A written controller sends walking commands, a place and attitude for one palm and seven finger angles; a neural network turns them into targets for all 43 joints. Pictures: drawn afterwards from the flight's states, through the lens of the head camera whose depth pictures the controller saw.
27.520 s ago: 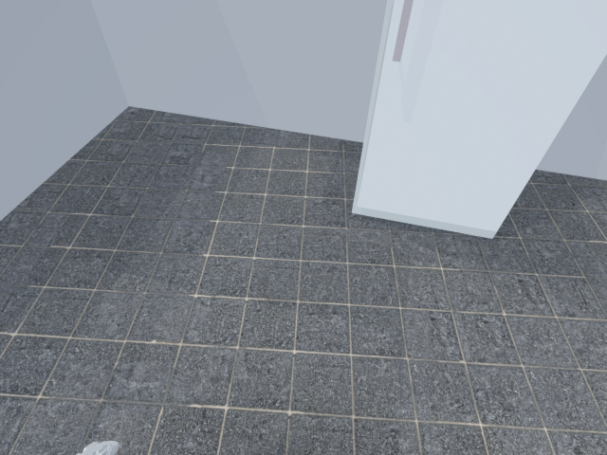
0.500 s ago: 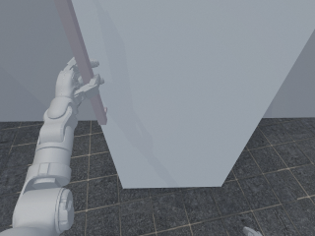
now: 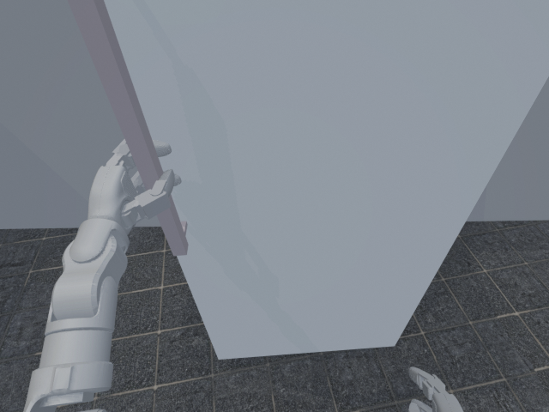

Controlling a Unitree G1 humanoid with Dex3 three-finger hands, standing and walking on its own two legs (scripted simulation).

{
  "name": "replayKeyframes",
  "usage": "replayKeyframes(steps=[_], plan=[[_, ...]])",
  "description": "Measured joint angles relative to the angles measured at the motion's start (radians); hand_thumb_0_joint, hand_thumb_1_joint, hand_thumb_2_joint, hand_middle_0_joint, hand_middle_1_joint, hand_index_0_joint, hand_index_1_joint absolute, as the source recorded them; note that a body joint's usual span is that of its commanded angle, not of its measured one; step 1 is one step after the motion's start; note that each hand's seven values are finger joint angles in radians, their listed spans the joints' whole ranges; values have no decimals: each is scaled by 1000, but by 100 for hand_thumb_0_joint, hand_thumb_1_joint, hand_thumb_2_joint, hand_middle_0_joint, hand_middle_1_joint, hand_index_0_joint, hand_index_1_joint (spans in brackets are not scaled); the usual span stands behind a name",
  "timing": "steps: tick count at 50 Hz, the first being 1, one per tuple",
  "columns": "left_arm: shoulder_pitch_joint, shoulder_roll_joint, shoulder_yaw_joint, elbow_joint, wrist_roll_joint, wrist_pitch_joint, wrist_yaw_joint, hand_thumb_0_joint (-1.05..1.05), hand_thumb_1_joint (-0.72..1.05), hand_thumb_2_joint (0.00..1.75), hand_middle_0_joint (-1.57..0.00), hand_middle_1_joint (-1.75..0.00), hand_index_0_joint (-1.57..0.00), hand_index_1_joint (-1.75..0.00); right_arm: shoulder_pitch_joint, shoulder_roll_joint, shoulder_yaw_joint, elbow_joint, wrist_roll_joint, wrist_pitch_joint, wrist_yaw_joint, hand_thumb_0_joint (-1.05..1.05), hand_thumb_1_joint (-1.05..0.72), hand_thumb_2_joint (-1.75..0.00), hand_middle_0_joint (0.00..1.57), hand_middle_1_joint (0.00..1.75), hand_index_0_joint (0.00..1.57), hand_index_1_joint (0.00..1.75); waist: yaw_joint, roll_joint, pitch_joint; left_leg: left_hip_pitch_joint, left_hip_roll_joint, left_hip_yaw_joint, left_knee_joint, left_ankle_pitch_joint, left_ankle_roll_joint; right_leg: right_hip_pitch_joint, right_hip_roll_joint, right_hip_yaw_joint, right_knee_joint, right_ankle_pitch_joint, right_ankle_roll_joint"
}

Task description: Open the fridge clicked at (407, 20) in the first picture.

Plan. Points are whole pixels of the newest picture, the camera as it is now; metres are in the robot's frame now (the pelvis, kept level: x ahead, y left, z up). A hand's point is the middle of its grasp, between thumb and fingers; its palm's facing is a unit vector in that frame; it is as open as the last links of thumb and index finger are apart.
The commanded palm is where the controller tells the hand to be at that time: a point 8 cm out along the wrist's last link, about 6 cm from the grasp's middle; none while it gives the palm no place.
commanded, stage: walk backward, drawing the door open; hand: left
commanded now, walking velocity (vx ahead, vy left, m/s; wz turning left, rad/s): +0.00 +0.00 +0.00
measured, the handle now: (142, 129) +0.42 +0.19 +0.24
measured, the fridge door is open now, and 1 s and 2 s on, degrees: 4 39 66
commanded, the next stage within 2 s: none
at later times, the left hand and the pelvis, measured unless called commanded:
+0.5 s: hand (173, 292) +0.22 +0.12 +0.17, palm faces +0.14 -0.97 -0.19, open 6.9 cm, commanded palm +0.18 +0.16 +0.17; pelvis -0.06 -0.02 +0.00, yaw +4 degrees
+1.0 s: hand out of the picture +0.07 +0.01 +0.16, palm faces +0.17 -0.96 -0.21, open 7.4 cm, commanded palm +0.03 +0.05 +0.17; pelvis -0.17 -0.14 -0.02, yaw +21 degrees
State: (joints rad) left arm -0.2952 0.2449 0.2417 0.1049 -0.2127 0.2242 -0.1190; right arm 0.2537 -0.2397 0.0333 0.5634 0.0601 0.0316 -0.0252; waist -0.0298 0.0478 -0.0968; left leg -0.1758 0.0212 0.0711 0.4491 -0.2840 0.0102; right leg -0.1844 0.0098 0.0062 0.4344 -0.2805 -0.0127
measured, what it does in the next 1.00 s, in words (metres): walks backwards, turning left: left foot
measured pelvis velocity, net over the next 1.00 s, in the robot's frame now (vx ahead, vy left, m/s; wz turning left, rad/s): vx -0.17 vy -0.14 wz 0.37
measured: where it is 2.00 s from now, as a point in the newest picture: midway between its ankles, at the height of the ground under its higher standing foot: outside the picture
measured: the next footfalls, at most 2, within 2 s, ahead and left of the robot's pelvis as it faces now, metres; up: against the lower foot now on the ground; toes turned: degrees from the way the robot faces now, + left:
left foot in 0.92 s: -0.14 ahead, +0.02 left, +0.00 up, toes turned +22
right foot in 1.18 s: -0.10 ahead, -0.36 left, +0.00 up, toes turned +31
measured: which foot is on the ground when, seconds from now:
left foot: down 0.00-0.72, up 0.74-0.90, down 0.92-1.00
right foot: down 0.00-0.90, up 0.92-1.00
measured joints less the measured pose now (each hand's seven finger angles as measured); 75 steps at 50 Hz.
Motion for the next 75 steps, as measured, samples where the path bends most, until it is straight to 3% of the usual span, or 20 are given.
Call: replayKeyframes(steps=[5,9,13,21,33,37,42,44,45,46,49,52,57,60,64,66,68,69,72,75], plan=[[214,-5,-36,-264,-5,18,-2,-1,68,75,-34,-137,-26,-134,-21,-5,5,-17,-2,-2,-4,1,-91,-89,20,30,20,30,21,4,-6,21,2,-10,5,-23,-4,26,0,-18,-7,-27,-3],[272,8,-130,-307,72,-128,88,-3,60,75,-39,-138,-29,-136,-72,-14,-2,-13,-34,8,-28,1,-91,-89,20,30,20,30,34,16,25,-21,2,-39,67,-29,-4,19,-1,-46,5,-33,-3],[323,-11,-174,-343,106,-193,148,-5,58,76,-42,-139,-30,-136,-115,-10,-8,-18,-48,51,-40,1,-91,-89,20,30,20,30,40,16,49,-28,-8,-43,64,8,-3,1,-12,-52,30,-12,3],[395,-31,-206,-416,134,-231,208,-6,59,74,-45,-140,-27,-135,-126,28,0,-58,-62,78,-36,1,-91,-89,20,30,20,30,10,24,70,-32,-3,-71,9,15,-28,-27,-7,-81,37,-3,-16],[450,-44,-231,-524,142,-241,222,-5,61,71,-46,-140,-24,-135,-70,77,-3,-3,-69,24,-37,1,-91,-89,20,30,20,30,-25,-1,119,-122,8,-129,-18,138,-66,-129,0,-137,77,61,-27],[473,-49,-245,-573,150,-230,225,-5,60,70,-46,-140,-23,-135,-62,76,-22,42,-62,7,-46,1,-91,-89,20,30,20,30,-27,0,128,-183,12,-159,51,68,-43,-154,10,-173,75,86,-88],[471,-61,-310,-605,195,-217,201,-5,59,70,-46,-140,-24,-135,-28,66,-47,89,-79,-32,-66,1,-91,-89,20,30,20,30,-47,-31,121,-297,3,-32,493,-126,-27,-164,-18,-256,69,105,-133],[469,-65,-342,-619,218,-214,192,-5,58,69,-46,-140,-24,-134,-10,66,-47,92,-85,-59,-75,1,-91,-89,20,30,20,30,-55,-41,125,-242,15,29,456,-145,-24,-156,-22,-297,55,113,-135],[468,-65,-355,-632,229,-212,191,-5,58,69,-46,-140,-23,-133,-3,64,-44,86,-83,-80,-77,1,-91,-89,20,30,20,30,-56,-42,128,-188,19,51,350,-118,-19,-167,-23,-313,70,108,-113],[467,-68,-364,-649,235,-213,192,-6,59,69,-46,-140,-22,-131,7,53,-43,64,-83,-104,-75,1,-91,-89,20,30,20,30,-55,-17,127,-126,34,31,187,-72,6,-213,-4,-313,147,68,-52],[416,-34,-369,-620,238,-267,177,-7,60,70,-46,-140,-18,-127,-16,79,-55,63,-96,-126,-55,1,-91,-89,20,30,20,30,-78,-38,187,-148,18,-45,162,9,-10,-351,7,-123,610,-58,34],[395,-31,-389,-597,233,-280,150,-6,59,70,-47,-140,-19,-128,-31,76,-50,84,-92,-131,-22,1,-91,-89,20,30,20,30,-68,1,211,-166,44,-151,91,88,-38,-369,23,-21,787,-66,60],[393,-33,-404,-622,223,-279,136,-5,57,74,-47,-140,-22,-129,-60,79,-53,92,-73,-149,6,1,-91,-89,20,30,20,30,-3,19,200,-207,91,-272,-14,184,-103,-117,3,22,292,-129,67],[387,-31,-360,-645,206,-290,145,-7,55,76,-48,-140,-23,-130,-116,81,-62,88,-57,-145,8,1,-91,-89,21,30,20,30,7,12,206,-287,90,-314,85,100,-87,-9,10,-36,91,-77,26],[410,-48,-356,-645,208,-282,132,-7,54,77,-49,-140,-24,-133,-152,61,-86,99,-52,-140,-39,1,-91,-89,20,30,20,30,4,-6,225,-371,29,-144,527,-204,-41,2,-18,-120,151,-117,-26],[432,-50,-352,-653,209,-293,121,-7,54,78,-49,-140,-25,-134,-149,58,-78,75,-61,-148,-58,1,-91,-89,20,30,20,30,8,-42,220,-325,6,-36,502,-198,-30,-11,-47,-146,178,-129,-42],[452,-56,-337,-671,200,-306,124,-7,54,79,-48,-140,-26,-134,-150,50,-64,38,-71,-165,-66,1,-91,-89,20,30,20,30,10,-44,210,-213,6,23,274,-1,0,-94,-54,-171,321,-123,-43],[454,-59,-325,-678,189,-315,129,-7,53,79,-49,-140,-25,-134,-154,44,-63,20,-80,-177,-62,1,-91,-89,20,30,20,30,11,-18,203,-169,29,-5,180,67,26,-166,-25,-168,454,-154,-10],[397,-37,-275,-637,193,-352,145,-8,55,80,-52,-140,-23,-135,-194,85,-66,32,-94,-168,-34,1,-91,-89,20,30,20,30,4,-62,277,-157,36,-72,174,33,-37,-311,13,-53,765,-235,40],[372,-36,-244,-626,201,-332,150,-8,56,81,-52,-140,-22,-137,-190,80,-59,39,-92,-168,-15,1,-91,-89,20,30,20,30,6,-18,313,-167,90,-182,120,78,-61,-345,8,9,686,-143,49]])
